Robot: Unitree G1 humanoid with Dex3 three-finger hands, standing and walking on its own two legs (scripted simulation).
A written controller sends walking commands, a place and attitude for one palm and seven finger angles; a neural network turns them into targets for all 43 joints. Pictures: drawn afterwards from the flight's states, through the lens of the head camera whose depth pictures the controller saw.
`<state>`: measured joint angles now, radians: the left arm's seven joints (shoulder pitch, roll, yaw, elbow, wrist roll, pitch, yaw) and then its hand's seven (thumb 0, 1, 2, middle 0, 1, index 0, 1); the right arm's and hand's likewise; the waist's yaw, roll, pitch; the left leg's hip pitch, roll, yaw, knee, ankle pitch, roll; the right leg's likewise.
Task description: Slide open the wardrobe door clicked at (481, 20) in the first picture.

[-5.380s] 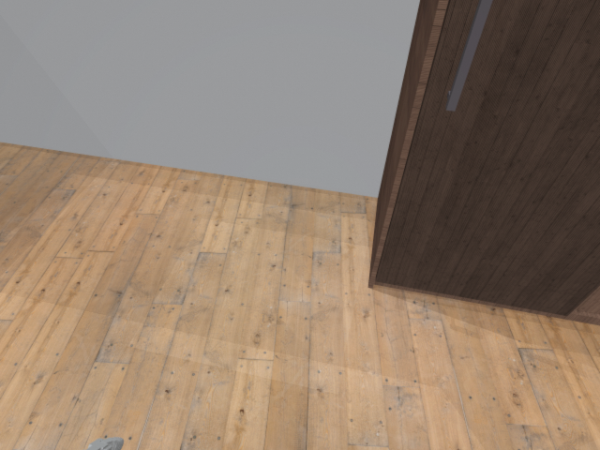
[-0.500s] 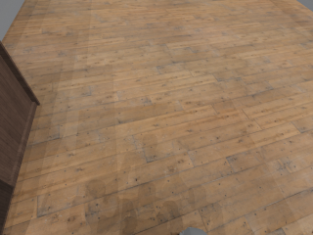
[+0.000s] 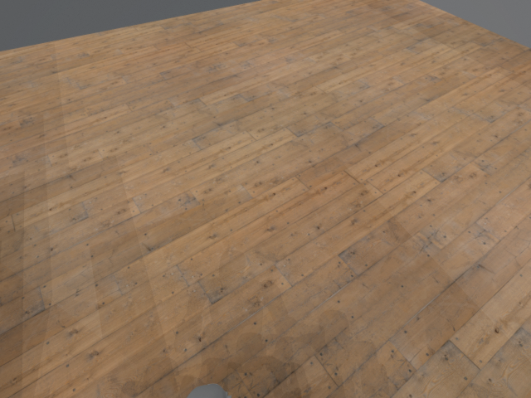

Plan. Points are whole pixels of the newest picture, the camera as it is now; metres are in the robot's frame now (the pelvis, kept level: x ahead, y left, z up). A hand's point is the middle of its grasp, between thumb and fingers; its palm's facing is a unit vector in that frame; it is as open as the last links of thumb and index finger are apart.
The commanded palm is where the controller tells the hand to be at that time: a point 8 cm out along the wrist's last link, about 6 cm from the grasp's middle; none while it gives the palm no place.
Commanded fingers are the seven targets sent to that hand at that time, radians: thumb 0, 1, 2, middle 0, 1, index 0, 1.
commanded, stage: turn to face it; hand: left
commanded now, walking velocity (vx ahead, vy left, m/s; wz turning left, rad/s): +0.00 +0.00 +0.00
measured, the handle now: out of the picture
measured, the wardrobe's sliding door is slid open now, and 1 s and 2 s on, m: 0.00 0.00 0.00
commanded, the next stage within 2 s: none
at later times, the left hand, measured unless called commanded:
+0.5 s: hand out of the picture +0.12 +0.25 -0.17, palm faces +0.11 -0.97 -0.20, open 7.4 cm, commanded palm none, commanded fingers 0.00 0.90 0.90 -0.20 -0.30 -0.20 -0.30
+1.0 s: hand out of the picture +0.03 +0.19 -0.15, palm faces +0.42 -0.86 -0.28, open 7.4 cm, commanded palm none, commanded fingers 0.00 0.90 0.90 -0.20 -0.30 -0.20 -0.30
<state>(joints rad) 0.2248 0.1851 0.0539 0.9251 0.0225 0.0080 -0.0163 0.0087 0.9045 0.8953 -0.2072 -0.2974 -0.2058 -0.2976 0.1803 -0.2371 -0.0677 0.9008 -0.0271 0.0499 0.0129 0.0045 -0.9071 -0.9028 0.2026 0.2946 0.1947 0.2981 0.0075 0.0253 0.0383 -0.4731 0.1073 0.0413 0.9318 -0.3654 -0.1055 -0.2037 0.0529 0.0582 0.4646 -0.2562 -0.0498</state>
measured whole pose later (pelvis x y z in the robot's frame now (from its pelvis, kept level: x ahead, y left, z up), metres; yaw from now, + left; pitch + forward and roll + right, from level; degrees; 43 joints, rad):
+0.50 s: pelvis +0.05 +0.05 +0.00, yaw +5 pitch +1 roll -2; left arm 0.13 0.21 0.07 0.99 0.02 0.04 0.02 0.01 0.91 0.90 -0.20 -0.30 -0.20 -0.30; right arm 0.30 -0.16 -0.03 1.02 -0.02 0.03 -0.01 0.00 -0.92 -0.90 0.21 0.30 0.20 0.30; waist -0.03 -0.01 0.06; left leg -0.25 -0.03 -0.05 0.42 -0.19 0.05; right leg -0.41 -0.04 0.01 0.93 -0.43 0.07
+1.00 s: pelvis +0.04 -0.01 +0.00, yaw +26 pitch -1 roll +2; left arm 0.21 0.17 0.03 0.91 0.03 0.01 0.02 0.01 0.91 0.90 -0.21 -0.30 -0.20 -0.30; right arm 0.20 -0.30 -0.10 0.95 -0.02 0.10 0.03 0.00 -0.91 -0.90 0.20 0.29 0.19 0.30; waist -0.02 0.03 0.07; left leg -0.51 0.07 0.01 1.10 -0.38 -0.10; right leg -0.17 -0.11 -0.21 0.51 -0.32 -0.02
